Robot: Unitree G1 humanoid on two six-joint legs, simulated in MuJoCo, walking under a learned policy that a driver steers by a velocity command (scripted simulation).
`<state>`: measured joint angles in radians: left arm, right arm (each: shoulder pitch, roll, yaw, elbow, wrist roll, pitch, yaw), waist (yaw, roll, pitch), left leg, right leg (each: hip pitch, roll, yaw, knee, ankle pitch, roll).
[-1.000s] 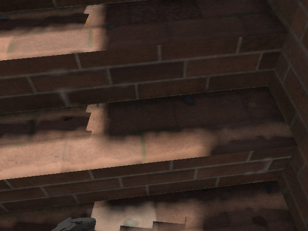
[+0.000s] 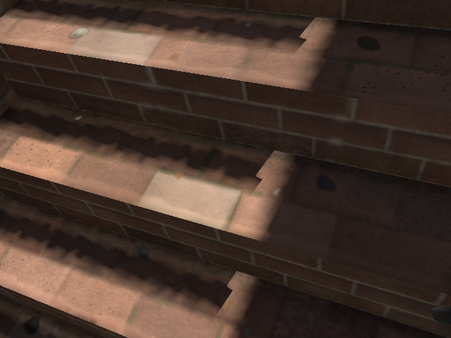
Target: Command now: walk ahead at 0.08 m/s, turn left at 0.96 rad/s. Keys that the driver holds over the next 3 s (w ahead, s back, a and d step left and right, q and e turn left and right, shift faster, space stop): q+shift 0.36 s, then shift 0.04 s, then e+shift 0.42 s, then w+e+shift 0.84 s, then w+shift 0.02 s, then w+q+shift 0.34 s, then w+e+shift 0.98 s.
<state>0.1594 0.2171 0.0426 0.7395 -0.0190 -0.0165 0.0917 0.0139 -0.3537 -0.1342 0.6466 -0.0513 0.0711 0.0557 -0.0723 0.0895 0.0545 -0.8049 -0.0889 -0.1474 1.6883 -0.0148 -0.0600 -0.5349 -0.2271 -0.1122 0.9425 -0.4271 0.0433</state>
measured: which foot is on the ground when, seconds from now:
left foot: up 0.00-0.20, down 0.22-0.76, up 0.78-0.98, down 1.00-1.00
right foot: down 0.00-0.24, up 0.26-0.56, down 0.58-0.98, up 1.00-1.00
